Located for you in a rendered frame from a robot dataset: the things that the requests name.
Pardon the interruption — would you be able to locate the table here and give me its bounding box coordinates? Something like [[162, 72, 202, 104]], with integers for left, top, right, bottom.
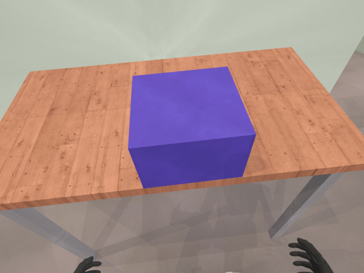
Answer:
[[0, 47, 364, 260]]

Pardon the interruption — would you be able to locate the robot left hand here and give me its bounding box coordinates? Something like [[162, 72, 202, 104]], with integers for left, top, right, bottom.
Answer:
[[74, 256, 102, 273]]

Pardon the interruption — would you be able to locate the carton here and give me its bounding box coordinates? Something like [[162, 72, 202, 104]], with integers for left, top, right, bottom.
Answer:
[[128, 67, 256, 188]]

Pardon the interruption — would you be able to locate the robot right hand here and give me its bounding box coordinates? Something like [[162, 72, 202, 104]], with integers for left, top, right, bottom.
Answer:
[[288, 238, 334, 273]]

